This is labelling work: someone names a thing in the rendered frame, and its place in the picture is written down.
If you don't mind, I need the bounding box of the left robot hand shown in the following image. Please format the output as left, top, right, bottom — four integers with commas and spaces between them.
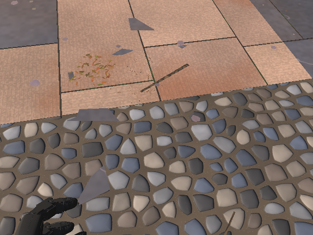
15, 197, 87, 235

